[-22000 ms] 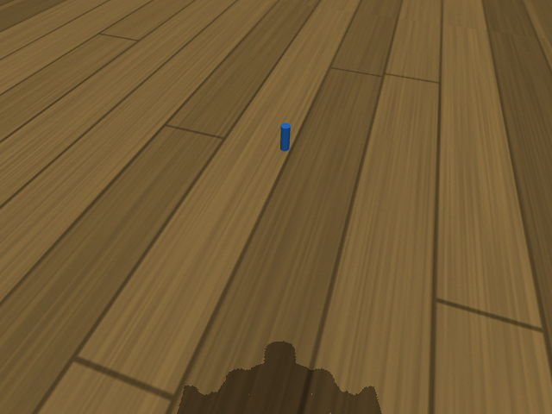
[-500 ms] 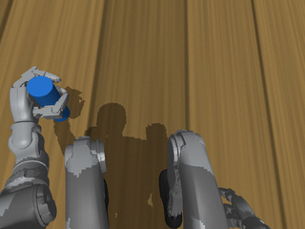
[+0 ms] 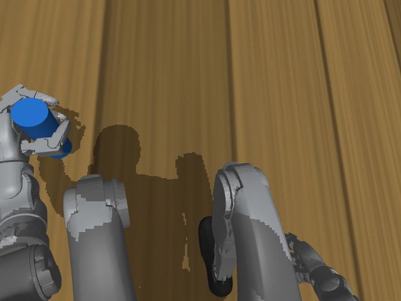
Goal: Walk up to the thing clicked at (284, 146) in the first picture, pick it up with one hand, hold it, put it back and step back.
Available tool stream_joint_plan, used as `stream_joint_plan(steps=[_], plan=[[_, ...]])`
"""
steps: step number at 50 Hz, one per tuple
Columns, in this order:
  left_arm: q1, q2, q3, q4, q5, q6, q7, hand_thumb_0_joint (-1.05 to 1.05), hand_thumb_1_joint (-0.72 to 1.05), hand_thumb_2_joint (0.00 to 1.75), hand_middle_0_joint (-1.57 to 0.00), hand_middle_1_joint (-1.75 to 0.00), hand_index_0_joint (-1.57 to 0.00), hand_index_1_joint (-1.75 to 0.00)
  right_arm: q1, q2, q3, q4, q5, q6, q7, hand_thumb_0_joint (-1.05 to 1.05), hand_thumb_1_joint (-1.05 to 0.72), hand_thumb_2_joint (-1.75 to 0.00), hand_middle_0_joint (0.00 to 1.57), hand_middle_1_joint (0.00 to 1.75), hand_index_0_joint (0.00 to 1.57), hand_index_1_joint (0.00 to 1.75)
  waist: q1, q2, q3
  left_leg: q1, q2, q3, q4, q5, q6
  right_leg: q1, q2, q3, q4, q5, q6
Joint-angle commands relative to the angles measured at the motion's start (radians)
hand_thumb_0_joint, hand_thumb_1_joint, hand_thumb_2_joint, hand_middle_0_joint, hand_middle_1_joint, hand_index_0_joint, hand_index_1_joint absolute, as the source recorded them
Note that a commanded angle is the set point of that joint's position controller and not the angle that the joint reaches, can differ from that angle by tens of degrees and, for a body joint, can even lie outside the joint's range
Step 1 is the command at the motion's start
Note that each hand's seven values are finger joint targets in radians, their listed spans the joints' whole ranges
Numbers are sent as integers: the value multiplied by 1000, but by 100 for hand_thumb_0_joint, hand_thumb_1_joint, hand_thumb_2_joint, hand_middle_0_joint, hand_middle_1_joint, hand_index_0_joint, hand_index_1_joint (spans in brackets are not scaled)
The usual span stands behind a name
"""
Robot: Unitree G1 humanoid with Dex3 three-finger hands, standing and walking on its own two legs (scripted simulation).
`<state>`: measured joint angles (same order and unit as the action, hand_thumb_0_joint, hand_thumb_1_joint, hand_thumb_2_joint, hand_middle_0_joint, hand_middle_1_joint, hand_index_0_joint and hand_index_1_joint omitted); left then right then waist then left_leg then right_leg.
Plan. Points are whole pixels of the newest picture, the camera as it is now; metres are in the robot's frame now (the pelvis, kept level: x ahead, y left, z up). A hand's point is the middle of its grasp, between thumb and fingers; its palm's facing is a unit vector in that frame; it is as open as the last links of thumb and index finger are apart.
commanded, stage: lower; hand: left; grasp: from the side
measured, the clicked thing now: (46, 132) +0.42 +0.26 -0.11
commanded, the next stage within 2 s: loosen in 1.44 s
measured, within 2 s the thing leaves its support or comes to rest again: rests again in 1.36 s
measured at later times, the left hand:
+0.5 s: hand (60, 132) +0.43 +0.24 -0.14, palm faces +0.15 -0.99 +0.01, open 7.1 cm
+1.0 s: hand (64, 134) +0.44 +0.24 -0.18, palm faces +0.18 -0.98 +0.01, open 7.1 cm
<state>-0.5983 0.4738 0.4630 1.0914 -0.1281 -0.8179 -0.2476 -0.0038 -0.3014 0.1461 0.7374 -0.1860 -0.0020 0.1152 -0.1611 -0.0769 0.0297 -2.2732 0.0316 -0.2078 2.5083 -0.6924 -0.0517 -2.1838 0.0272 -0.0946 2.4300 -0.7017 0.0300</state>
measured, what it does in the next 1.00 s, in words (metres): stands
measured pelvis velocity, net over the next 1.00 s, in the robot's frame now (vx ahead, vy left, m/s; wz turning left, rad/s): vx -0.02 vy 0.02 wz -0.11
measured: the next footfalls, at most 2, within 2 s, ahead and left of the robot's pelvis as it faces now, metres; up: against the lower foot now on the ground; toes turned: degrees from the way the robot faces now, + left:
none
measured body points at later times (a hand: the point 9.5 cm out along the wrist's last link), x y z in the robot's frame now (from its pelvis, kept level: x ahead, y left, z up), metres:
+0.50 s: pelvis -0.01 +0.01 -0.02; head +0.22 +0.13 +0.35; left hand +0.41 +0.30 -0.14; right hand +0.13 -0.27 -0.09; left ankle +0.08 +0.14 -0.27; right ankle +0.10 -0.12 -0.27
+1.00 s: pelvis -0.02 +0.02 -0.02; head +0.22 +0.16 +0.33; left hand +0.42 +0.30 -0.17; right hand +0.12 -0.25 -0.07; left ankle +0.08 +0.14 -0.27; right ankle +0.10 -0.12 -0.27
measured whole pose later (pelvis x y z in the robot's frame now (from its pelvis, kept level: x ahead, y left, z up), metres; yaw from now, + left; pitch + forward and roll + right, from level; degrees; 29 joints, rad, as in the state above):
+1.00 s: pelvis -0.02 +0.02 -0.02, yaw -6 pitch +14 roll -15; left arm -0.64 0.76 0.50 1.39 -0.10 -1.03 -0.11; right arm -0.14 -0.36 0.44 0.60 -0.34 0.00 0.14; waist -0.26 -0.24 0.27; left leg -2.23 0.02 -0.36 2.64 -0.69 -0.04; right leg -2.08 0.08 -0.20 2.44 -0.65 0.07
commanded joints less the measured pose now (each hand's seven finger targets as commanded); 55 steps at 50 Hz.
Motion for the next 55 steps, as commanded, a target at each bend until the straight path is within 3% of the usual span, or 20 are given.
stream_joint_plan(steps=[1, 4, 5, 8, 10, 11, 13, 14, 16, 23, 29, 34, 40, 47, 55], plan=[[-272, 230, 37, -215, -15, -104, 12, 0, 48, 129, -126, -136, -127, -136, 116, -259, -66, -45, -5, -3, -9, 0, -90, -91, 20, 30, 20, 30, -5, 274, -669, 423, 3, 108, -253, 147, 48, 355, 32, -85, -241, 219, -54], [-271, 224, 26, -214, -17, -111, 20, 0, 49, 129, -127, -137, -128, -137, 103, -264, -56, -50, -10, 1, -7, 0, -91, -91, 20, 30, 20, 30, -13, 293, -655, 437, 4, 102, -248, 148, 45, 339, 34, -92, -231, 221, -55], [-286, 222, 9, -216, -15, -111, 19, 0, 50, 128, -128, -137, -128, -137, 97, -270, -54, -54, -10, 2, -7, 0, -90, -91, 20, 30, 20, 30, -28, 302, -640, 435, 5, 97, -249, 137, 44, 329, 33, -97, -231, 215, -55], [-269, 254, 29, -173, -1, -116, 34, 0, 41, 123, -130, -140, -131, -139, 93, -276, -43, -58, -17, 7, -4, 0, -91, -91, 20, 30, 20, 30, -31, 289, -619, 422, 6, 92, -238, 131, 44, 327, 37, -103, -231, 210, -54], [-277, 225, 6, -130, -7, -127, 34, 0, 43, 124, -130, -140, -132, -139, 72, -286, -25, -74, -22, 6, 0, 0, -91, -90, 20, 30, 20, 30, -65, 262, -567, 396, 7, 80, -230, 105, 46, 317, 37, -116, -229, 197, -51], [-284, 253, 19, -136, -9, -138, 39, 0, 43, 124, -130, -140, -131, -139, 66, -289, -19, -76, -25, 4, 1, 0, -91, -90, 20, 30, 20, 30, -54, 268, -571, 398, 7, 81, -224, 111, 45, 326, 39, -116, -227, 201, -52], [-273, 275, 28, -91, -12, -151, 37, 0, 44, 122, -128, -138, -130, -136, 54, -302, -4, -83, -32, 6, 1, 0, -91, -90, 20, 30, 20, 30, -62, 272, -569, 409, 10, 73, -213, 122, 44, 336, 41, -123, -220, 212, -49], [-295, 280, 12, -86, -10, -162, 36, 0, 47, 122, -129, -138, -131, -137, 49, -302, 8, -86, -37, 5, 4, 0, -90, -90, 20, 30, 20, 30, -78, 267, -562, 394, 10, 68, -208, 98, 46, 342, 43, -127, -223, 193, -48], [-290, 323, 50, -74, -12, -180, 42, 0, 46, 124, -130, -140, -132, -138, 43, -310, 21, -89, -47, 5, 3, 0, -91, -90, 20, 30, 20, 30, -71, 269, -564, 403, 13, 67, -198, 116, 45, 368, 47, -127, -223, 210, -46], [-307, 395, 66, -28, -9, -230, 45, 0, 51, 121, -128, -136, -130, -135, -12, -346, 71, -115, -77, 3, 2, 0, -91, -90, 20, 30, 20, 30, -101, 348, -517, 429, 21, 42, -194, 110, 33, 367, 50, -153, -201, 219, -47], [-272, 400, 54, 25, -3, -250, 60, 0, 49, 122, -129, -137, -131, -136, -27, -368, 103, -123, -102, 5, 3, 0, -91, -90, 20, 30, 20, 30, -122, 374, -486, 474, 28, 20, -185, 166, 22, 379, 55, -173, -187, 273, -47], [-290, 429, 49, 53, 7, -266, 84, 0, 42, 124, -129, -139, -131, -137, -58, -382, 129, -135, -118, 7, 4, 0, -91, -90, 20, 30, 20, 30, -142, 362, -432, 447, 32, 4, -176, 133, 24, 372, 58, -189, -185, 252, -43], [-305, 453, 46, 76, 12, -287, 111, 0, 48, 126, -128, -139, -129, -137, -69, -394, 159, -147, -136, 11, 3, 0, -90, -90, 20, 30, 20, 30, -166, 368, -417, 457, 35, -13, -171, 124, 23, 392, 65, -205, -186, 253, -38], [-307, 490, 48, 113, 25, -315, 139, 0, 48, 127, -129, -140, -131, -138, -103, -409, 182, -163, -150, 7, 3, 0, -90, -90, 20, 30, 20, 30, -173, 369, -355, 442, 40, -32, -181, 76, 22, 364, 70, -228, -182, 218, -37], [-283, 477, 30, 128, 24, -335, 164, 0, 49, 128, -128, -139, -130, -138, -109, -417, 202, -165, -162, 8, 8, 0, -89, -90, 20, 30, 20, 30, -191, 382, -353, 473, 42, -51, -174, 124, 16, 383, 77, -243, -175, 265, -34]])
